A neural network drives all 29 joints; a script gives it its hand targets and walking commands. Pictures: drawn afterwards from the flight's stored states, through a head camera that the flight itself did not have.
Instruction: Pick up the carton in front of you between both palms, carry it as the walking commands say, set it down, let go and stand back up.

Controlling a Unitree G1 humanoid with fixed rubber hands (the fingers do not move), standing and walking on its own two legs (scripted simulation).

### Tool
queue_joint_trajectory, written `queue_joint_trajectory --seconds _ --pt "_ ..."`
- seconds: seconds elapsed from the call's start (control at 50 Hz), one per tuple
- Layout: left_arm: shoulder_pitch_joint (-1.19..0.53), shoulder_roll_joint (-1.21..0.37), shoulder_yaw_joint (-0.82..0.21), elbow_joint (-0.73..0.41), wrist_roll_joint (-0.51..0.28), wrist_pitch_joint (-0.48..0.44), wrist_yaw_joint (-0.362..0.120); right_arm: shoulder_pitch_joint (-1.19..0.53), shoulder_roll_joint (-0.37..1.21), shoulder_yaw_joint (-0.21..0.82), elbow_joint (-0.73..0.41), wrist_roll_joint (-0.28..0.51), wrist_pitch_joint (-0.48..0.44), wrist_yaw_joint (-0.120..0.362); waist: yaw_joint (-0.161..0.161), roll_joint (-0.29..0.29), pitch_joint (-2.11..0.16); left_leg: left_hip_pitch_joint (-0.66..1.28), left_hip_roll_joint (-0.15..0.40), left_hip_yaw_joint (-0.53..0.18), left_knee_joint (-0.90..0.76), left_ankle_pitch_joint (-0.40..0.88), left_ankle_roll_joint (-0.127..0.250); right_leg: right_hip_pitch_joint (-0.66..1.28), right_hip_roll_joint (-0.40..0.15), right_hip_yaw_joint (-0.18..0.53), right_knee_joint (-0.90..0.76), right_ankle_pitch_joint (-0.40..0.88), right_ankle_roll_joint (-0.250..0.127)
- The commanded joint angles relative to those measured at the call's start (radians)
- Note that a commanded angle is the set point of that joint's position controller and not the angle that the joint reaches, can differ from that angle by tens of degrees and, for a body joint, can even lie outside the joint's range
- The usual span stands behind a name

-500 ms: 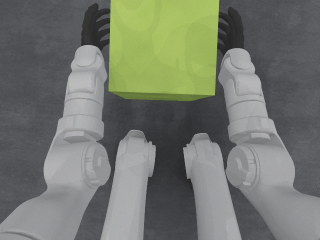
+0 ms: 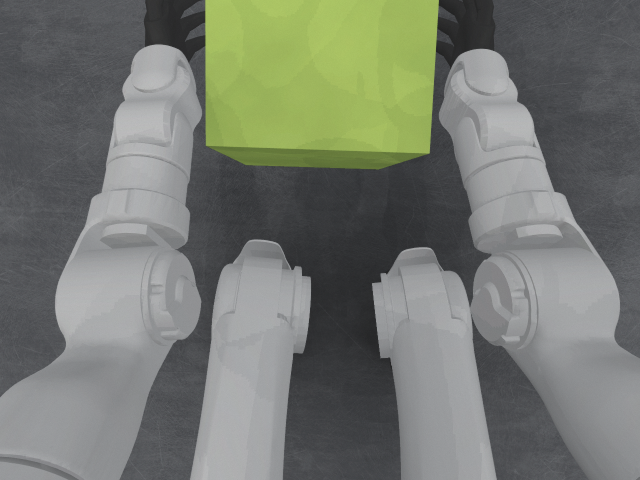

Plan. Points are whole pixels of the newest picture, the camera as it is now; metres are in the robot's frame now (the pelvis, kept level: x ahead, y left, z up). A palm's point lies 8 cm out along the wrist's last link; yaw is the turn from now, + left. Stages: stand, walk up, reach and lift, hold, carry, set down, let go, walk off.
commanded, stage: set down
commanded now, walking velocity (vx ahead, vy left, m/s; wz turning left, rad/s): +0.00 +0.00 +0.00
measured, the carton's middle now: (317, 78) +0.51 +0.05 -0.24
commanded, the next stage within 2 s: none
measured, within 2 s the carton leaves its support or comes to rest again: rests again in 0.92 s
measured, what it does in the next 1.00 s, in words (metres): stands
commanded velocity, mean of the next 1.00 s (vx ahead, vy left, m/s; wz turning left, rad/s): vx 0.00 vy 0.00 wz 0.00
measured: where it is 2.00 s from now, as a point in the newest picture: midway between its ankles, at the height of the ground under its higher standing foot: (332, 340)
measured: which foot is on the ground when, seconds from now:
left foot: down 0.00-1.00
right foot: down 0.00-1.00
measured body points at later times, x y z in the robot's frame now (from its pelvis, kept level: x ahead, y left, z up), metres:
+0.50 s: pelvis -0.01 +0.00 -0.01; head +0.34 +0.02 +0.27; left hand +0.51 +0.20 -0.18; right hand +0.53 -0.11 -0.18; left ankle +0.10 +0.13 -0.35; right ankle +0.10 -0.13 -0.35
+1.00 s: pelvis -0.01 +0.00 -0.02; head +0.35 +0.02 +0.24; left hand +0.50 +0.23 -0.21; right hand +0.53 -0.14 -0.21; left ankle +0.10 +0.13 -0.35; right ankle +0.10 -0.12 -0.35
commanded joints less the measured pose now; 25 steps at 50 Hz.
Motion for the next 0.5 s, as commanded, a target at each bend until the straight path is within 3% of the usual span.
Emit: queue_joint_trajectory --seconds 0.0,0.02,0.04,0.06,0.08,0.12,0.16,0.22,0.24,0.26,0.28,0.32,0.34,0.36,0.38,0.4,0.46,0.48 --pt "-0.520 -0.902 -0.353 -0.057 -0.057 -0.010 -0.271 -0.624 0.909 0.369 -0.094 0.032 -0.033 0.248 0.024 -0.042 -1.072 0.567 -0.021 0.149 -0.150 0.394 0.052 0.468 0.011 -0.159 -0.173 0.345 -0.050" --pt "-0.520 -0.895 -0.350 -0.050 -0.050 -0.005 -0.272 -0.614 0.890 0.335 -0.102 0.023 -0.035 0.251 0.035 0.007 -1.063 0.562 -0.021 0.151 -0.156 0.379 0.052 0.449 0.011 -0.154 -0.166 0.334 -0.058" --pt "-0.519 -0.894 -0.348 -0.051 -0.051 -0.010 -0.275 -0.591 0.878 0.324 -0.057 -0.001 -0.033 0.251 0.016 -0.016 -1.060 0.565 -0.019 0.148 -0.144 0.391 0.046 0.460 0.005 -0.151 -0.167 0.344 -0.058" --pt "-0.522 -0.870 -0.325 -0.065 -0.045 -0.014 -0.276 -0.584 0.878 0.311 -0.051 0.002 -0.034 0.252 0.042 -0.024 -1.028 0.535 -0.025 0.154 -0.144 0.373 0.050 0.419 0.005 -0.153 -0.168 0.316 -0.062" --pt "-0.540 -0.865 -0.346 -0.059 -0.048 -0.016 -0.278 -0.617 0.880 0.304 -0.064 -0.003 -0.041 0.255 0.007 -0.018 -1.023 0.532 -0.022 0.142 -0.141 0.382 0.054 0.425 0.006 -0.156 -0.154 0.338 -0.061" --pt "-0.566 -0.850 -0.324 -0.041 -0.043 -0.019 -0.274 -0.595 0.838 0.266 -0.027 -0.025 -0.043 0.260 0.003 0.008 -0.996 0.519 -0.017 0.149 -0.139 0.364 0.045 0.415 0.003 -0.148 -0.156 0.331 -0.072" --pt "-0.562 -0.813 -0.316 -0.040 -0.029 -0.028 -0.267 -0.592 0.844 0.263 -0.024 -0.032 -0.045 0.261 0.021 0.000 -0.966 0.498 -0.023 0.146 -0.143 0.334 0.054 0.395 0.001 -0.146 -0.149 0.299 -0.067" --pt "-0.568 -0.789 -0.306 -0.034 -0.034 -0.033 -0.268 -0.622 0.812 0.274 -0.028 -0.022 -0.050 0.266 0.012 -0.019 -0.943 0.494 -0.019 0.126 -0.136 0.345 0.062 0.371 -0.004 -0.156 -0.130 0.300 -0.066" --pt "-0.584 -0.792 -0.300 -0.039 -0.028 -0.039 -0.267 -0.633 0.821 0.266 -0.003 -0.019 -0.050 0.267 0.026 -0.026 -0.928 0.496 -0.022 0.132 -0.130 0.341 0.068 0.365 0.000 -0.146 -0.137 0.291 -0.071" --pt "-0.562 -0.785 -0.304 -0.032 -0.024 -0.038 -0.269 -0.592 0.798 0.251 0.001 -0.026 -0.051 0.272 0.014 -0.004 -0.917 0.494 -0.016 0.137 -0.124 0.342 0.059 0.363 -0.002 -0.146 -0.133 0.289 -0.072" --pt "-0.574 -0.755 -0.305 -0.030 -0.033 -0.042 -0.266 -0.596 0.805 0.255 0.011 -0.018 -0.051 0.275 0.029 -0.011 -0.914 0.488 -0.019 0.137 -0.121 0.328 0.062 0.374 -0.007 -0.136 -0.129 0.287 -0.074" --pt "-0.563 -0.766 -0.285 0.002 -0.026 -0.044 -0.267 -0.607 0.791 0.265 0.011 -0.031 -0.054 0.276 0.009 -0.033 -0.876 0.465 -0.014 0.117 -0.111 0.342 0.067 0.364 -0.013 -0.133 -0.121 0.307 -0.068" --pt "-0.542 -0.759 -0.279 0.012 -0.026 -0.041 -0.270 -0.605 0.773 0.274 -0.007 -0.027 -0.054 0.279 0.023 -0.015 -0.871 0.469 -0.015 0.127 -0.107 0.356 0.063 0.360 -0.016 -0.127 -0.120 0.307 -0.071" --pt "-0.547 -0.758 -0.267 0.024 -0.021 -0.039 -0.271 -0.590 0.755 0.240 0.035 -0.040 -0.055 0.278 -0.009 -0.016 -0.842 0.462 -0.013 0.121 -0.115 0.314 0.063 0.356 -0.013 -0.143 -0.120 0.275 -0.073" --pt "-0.542 -0.748 -0.251 0.031 0.003 -0.038 -0.271 -0.595 0.768 0.244 0.044 -0.043 -0.049 0.281 0.040 -0.017 -0.804 0.436 -0.018 0.125 -0.111 0.311 0.069 0.325 -0.015 -0.125 -0.122 0.264 -0.077" --pt "-0.546 -0.713 -0.260 0.038 0.004 -0.035 -0.274 -0.565 0.758 0.226 0.049 -0.049 -0.043 0.288 0.012 -0.021 -0.790 0.443 -0.009 0.123 -0.113 0.297 0.066 0.332 -0.008 -0.129 -0.126 0.254 -0.081" --pt "-0.557 -0.695 -0.231 0.033 0.008 -0.039 -0.278 -0.554 0.755 0.197 0.063 -0.070 -0.045 0.292 0.003 -0.035 -0.756 0.401 -0.012 0.124 -0.106 0.271 0.075 0.307 -0.009 -0.123 -0.132 0.235 -0.084" --pt "-0.530 -0.701 -0.216 0.055 0.013 -0.033 -0.282 -0.559 0.725 0.186 0.071 -0.081 -0.046 0.292 -0.004 -0.016 -0.723 0.388 -0.012 0.115 -0.115 0.257 0.074 0.299 -0.014 -0.136 -0.122 0.224 -0.085"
